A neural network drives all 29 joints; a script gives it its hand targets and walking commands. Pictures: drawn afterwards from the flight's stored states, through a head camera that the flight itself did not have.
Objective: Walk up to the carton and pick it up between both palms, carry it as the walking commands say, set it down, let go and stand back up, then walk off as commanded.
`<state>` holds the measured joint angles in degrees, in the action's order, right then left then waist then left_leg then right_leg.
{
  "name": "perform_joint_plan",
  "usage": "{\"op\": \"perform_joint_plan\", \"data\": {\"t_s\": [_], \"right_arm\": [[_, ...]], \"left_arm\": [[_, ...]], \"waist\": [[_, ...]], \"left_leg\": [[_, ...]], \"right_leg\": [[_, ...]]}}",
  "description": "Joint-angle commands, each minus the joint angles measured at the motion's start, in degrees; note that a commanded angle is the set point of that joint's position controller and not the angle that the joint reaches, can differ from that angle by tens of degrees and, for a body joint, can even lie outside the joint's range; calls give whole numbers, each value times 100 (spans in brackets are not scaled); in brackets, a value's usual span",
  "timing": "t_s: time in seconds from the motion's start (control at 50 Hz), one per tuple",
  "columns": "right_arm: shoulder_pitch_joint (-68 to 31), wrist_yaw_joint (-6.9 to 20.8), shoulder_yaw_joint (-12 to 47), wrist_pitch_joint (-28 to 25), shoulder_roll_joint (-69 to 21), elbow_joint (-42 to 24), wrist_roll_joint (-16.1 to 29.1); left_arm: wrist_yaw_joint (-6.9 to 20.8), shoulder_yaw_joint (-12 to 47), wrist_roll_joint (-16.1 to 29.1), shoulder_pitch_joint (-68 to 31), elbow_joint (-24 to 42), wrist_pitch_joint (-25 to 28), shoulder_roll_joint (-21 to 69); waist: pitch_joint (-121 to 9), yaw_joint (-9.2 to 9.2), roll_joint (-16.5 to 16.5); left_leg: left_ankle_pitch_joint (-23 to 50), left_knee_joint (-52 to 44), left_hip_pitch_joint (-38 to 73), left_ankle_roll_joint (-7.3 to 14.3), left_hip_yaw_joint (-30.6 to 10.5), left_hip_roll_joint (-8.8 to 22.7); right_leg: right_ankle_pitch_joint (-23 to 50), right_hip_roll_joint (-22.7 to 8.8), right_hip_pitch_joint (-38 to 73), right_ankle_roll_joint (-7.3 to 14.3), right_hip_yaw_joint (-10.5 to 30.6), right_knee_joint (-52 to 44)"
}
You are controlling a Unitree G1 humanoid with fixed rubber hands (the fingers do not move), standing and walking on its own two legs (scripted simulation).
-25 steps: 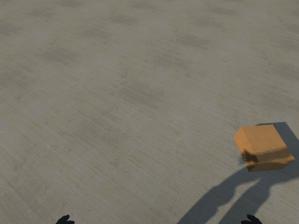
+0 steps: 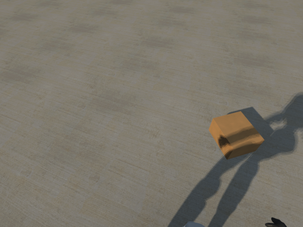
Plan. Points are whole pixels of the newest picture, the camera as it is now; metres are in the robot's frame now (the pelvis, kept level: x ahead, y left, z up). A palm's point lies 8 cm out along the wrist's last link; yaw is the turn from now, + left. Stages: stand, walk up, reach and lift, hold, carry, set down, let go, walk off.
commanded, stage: walk up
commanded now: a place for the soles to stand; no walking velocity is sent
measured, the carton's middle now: (234, 134) +0.86 -0.57 -0.69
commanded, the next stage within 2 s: none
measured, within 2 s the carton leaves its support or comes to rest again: neither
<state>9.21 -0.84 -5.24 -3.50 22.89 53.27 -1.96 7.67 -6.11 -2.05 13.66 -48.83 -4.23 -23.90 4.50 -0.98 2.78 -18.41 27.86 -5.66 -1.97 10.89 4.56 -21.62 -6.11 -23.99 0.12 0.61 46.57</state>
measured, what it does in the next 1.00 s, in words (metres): walks ahead, turning right: right foot, then left foot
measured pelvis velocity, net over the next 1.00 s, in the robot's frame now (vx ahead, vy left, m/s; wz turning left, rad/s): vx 0.25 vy -0.24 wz -0.54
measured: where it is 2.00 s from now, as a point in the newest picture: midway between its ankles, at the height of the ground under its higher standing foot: (209, 200)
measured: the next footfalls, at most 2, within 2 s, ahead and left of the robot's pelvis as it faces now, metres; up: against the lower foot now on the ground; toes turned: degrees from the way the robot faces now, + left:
right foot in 0.06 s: +0.12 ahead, -0.17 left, +0.00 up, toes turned -7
left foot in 0.24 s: +0.12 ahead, +0.06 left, +0.00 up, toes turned -4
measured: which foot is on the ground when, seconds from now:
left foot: down 0.00-0.06, up 0.08-0.22, down 0.24-0.58, up 0.60-0.76, down 0.78-1.00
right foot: up 0.00-0.04, down 0.06-0.26, up 0.28-0.52, down 0.54-0.80, up 0.82-0.98, down 1.00-1.00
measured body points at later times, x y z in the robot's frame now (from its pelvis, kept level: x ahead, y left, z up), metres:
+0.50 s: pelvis +0.11 -0.11 -0.01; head +0.13 -0.10 +0.43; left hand +0.31 +0.15 -0.13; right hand +0.03 -0.44 -0.11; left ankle +0.08 +0.06 -0.73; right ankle +0.14 -0.28 -0.71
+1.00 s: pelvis +0.25 -0.24 -0.03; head +0.26 -0.24 +0.42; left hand +0.48 +0.00 -0.13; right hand +0.15 -0.55 -0.13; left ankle +0.28 -0.07 -0.73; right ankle +0.25 -0.37 -0.72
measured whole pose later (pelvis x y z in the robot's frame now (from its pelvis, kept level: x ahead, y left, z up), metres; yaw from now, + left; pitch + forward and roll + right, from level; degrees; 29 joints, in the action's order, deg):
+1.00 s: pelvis +0.25 -0.24 -0.03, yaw -31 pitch -3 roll +1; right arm 18.5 1.0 -2.0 -6.1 22.8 45.0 -1.9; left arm 3.2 -3.8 -0.4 17.0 -44.7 2.7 -24.0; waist 4.6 0.0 1.6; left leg -29.5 45.7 -12.0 -1.9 7.5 9.0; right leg -27.0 -1.1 -26.6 2.2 -1.0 49.7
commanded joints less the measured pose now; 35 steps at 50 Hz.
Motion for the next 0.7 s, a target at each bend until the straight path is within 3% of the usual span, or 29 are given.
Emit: {"op": "perform_joint_plan", "data": {"t_s": [0.0, 0.02, 0.06, 0.1, 0.12, 0.14, 0.16, 0.18, 0.2, 0.22, 0.24, 0.26, 0.28, 0.3, 0.32, 0.34, 0.36, 0.38, 0.42, 0.44, 0.46, 0.48, 0.5, 0.52, 0.54, 0.56, 0.58, 0.62, 0.68], "right_arm": [[-94, 43, -254, -46, 1043, -812, 83], [-280, 80, -198, -31, 886, -1001, 108], [-13, 119, -391, -65, 1494, -820, 146], [320, 173, -362, -56, 1420, -639, 172], [295, 171, -300, -114, 1295, -606, 204], [507, 141, -290, -143, 1284, -455, 195], [1355, 102, -338, -187, 1321, -264, 215], [1969, 63, -385, -253, 1532, -66, 157], [2172, -4, -578, -263, 2150, -128, -22], [919, -79, -598, -231, 2326, -463, 56], [366, -117, -552, -235, 2384, -703, 38], [133, -119, -488, -288, 2106, -757, -11], [76, -96, -498, -372, 1935, -788, 23], [142, -55, -451, -388, 1863, -853, 12], [225, -16, -438, -435, 1844, -835, -66], [337, 6, -401, -434, 1804, -870, 31], [165, 17, -490, -415, 1942, -857, 4], [296, 30, -456, -399, 1863, -914, 23], [319, 59, -439, -388, 1890, -959, -5], [563, 64, -353, -363, 1770, -909, 26], [780, 85, -312, -336, 1559, -870, 77], [748, 109, -216, -306, 1360, -1077, 125], [660, 136, -150, -298, 1125, -1269, 205], [514, 118, -136, -348, 1180, -1404, 175], [346, 114, -205, -351, 1423, -1332, 227], [386, 107, -213, -378, 1502, -1366, 145], [483, 117, -166, -392, 1436, -1145, 123], [703, 122, -118, -415, 1209, -1119, 170], [1329, 81, -167, -396, 1250, -878, 175]], "left_arm": [[-68, -653, -144, 700, 534, 379, -1706], [-143, -603, -64, 483, 653, 352, -1898], [-157, -528, 50, 104, 819, 349, -1730], [-209, -490, 73, -70, 911, 368, -1717], [-221, -469, 4, -24, 947, 333, -1626], [-201, -399, -18, -148, 912, 334, -1616], [-198, -388, -75, -565, 1076, 298, -1519], [-241, -215, -34, -658, 1191, 263, -1060], [-277, -33, 58, -719, 1362, 337, -357], [-353, -210, -58, -757, 1319, 322, -1069], [-310, -212, -25, -225, 1161, 310, -1237], [-256, -318, 11, -269, 1043, 337, -1453], [-241, -338, 35, -225, 1002, 369, -1544], [-217, -334, 40, -197, 886, 393, -1399], [-137, -369, 48, -312, 998, 413, -1218], [-162, -373, 7, -237, 1000, 446, -1300], [-119, -329, 37, -321, 1012, 448, -1220], [-106, -274, 49, -310, 1052, 501, -1201], [-75, -298, 53, -336, 1072, 513, -997], [-101, -333, 64, -176, 915, 564, -1153], [-167, -440, 80, 451, 785, 601, -1216], [-232, -443, 60, 938, 691, 658, -1405], [-338, -571, 77, 1377, 700, 626, -1973], [-432, -569, 165, 1318, 877, 674, -2227], [-451, -579, 277, 1199, 850, 679, -2087], [-474, -453, 333, 1007, 950, 705, -1960], [-531, -454, 311, 818, 890, 677, -1743], [-607, -362, 188, 720, 1031, 659, -1646], [-576, -234, 217, 359, 1143, 711, -1535]], "waist": [[-685, -501, 1596], [-202, -349, 1857], [167, -105, 954], [-247, -1, 1336], [-204, -63, 1696], [-378, 99, 1278], [-617, 583, 1196], [-663, 855, 235], [-550, 1101, -1978], [127, 646, -801], [-61, 300, -586], [317, 318, -516], [480, 187, -420], [292, 211, -952], [233, 176, -1538], [416, 134, -1056], [277, 170, -1784], [392, 296, -1686], [452, 139, -1903], [207, 88, -1331], [-245, -212, -674], [-540, -505, -59], [-705, -714, 1316], [-735, -556, 1662], [-1010, -559, 715], [-964, -417, 705], [-790, -373, 119], [-852, -222, 566], [-776, 161, 744]], "left_leg": [[-1212, 2711, -2526, 416, 274, -70], [-1720, 3465, -3240, 206, -294, -492], [-1232, 3387, -2749, 309, -778, -64], [-1264, 2581, -2173, 329, -883, -6], [-1835, 1799, -1983, 273, -700, -235], [-1562, 1508, -1089, 304, -628, -227], [-1091, 779, 188, 455, -648, -128], [-1513, -147, 1264, 717, -1270, 3], [-3281, -1334, 1430, 1147, -4067, 1787], [-3231, -1863, -2, 1320, -4767, 2682], [-2685, -1620, -274, 1304, -4148, 2670], [-2090, -1646, -411, 1061, -3622, 2378], [-1082, -1411, -253, 1184, -3107, 2116], [-906, -1373, -181, 1462, -2338, 1954], [-522, -1295, -72, 1462, -2286, 1942], [-382, -1261, -199, 1494, -2086, 1874], [-362, -1139, -153, 1396, -1541, 1818], [468, -872, -278, 1201, -958, 1532], [1666, -435, -673, 1119, -474, 1536], [1864, 112, -946, 923, -129, 1235], [2320, 1301, -1114, 818, 147, 1052], [2096, 2625, -1763, 638, 295, 565], [424, 4367, -2753, 381, 54, -66], [-1170, 4843, -3456, 308, -560, -225], [-1137, 4748, -3281, 399, -994, 91], [-1148, 4487, -3276, 422, -1037, 167], [-1061, 3924, -2871, 432, -1122, 416], [-1719, 3142, -2650, 365, -1033, 250], [-1525, 1524, -1470, 390, -783, 105]], "right_leg": [[-924, -349, 2361, 957, 1874, -2654], [-1684, -957, 1778, 1399, 3570, -3645], [-1752, -717, 1080, 1474, 2847, -3460], [-888, -423, 786, 1131, 1938, -2935], [-853, -479, 651, 1278, 1982, -2947], [-773, -493, 5, 1250, 1914, -2729], [-1093, -358, -677, 1078, 1533, -2061], [-1311, 77, -1830, 764, 1150, -971], [-1577, 1106, -3143, 369, 698, 1057], [-543, 697, -2984, 229, 1396, 1786], [-153, 517, -2383, 199, 1432, 1808], [-28, 443, -2070, 154, 1226, 1550], [309, 310, -1861, 86, 1139, 1362], [249, 276, -1701, 30, 691, 1402], [22, 125, -1609, 27, 668, 1071], [286, 138, -1464, -37, 625, 938], [136, -40, -1346, -36, 459, 518], [227, 3, -1056, -45, 182, 157], [24, 109, -149, 120, -147, -364], [198, 418, 577, 229, -459, -680], [453, 687, 1330, 380, -491, -1048], [323, 770, 2202, 656, -104, -1329], [-66, -438, 2563, 1318, 2255, -2112], [1128, -1197, 2607, 2075, 3775, -2475], [1255, -1386, 2781, 2190, 3673, -2453], [2078, -1239, 2563, 2021, 3365, -2152], [2685, -875, 2296, 1703, 2447, -1708], [4009, -804, 1909, 1569, 2007, -1260], [3476, -796, 692, 1769, 1779, -1070]]}}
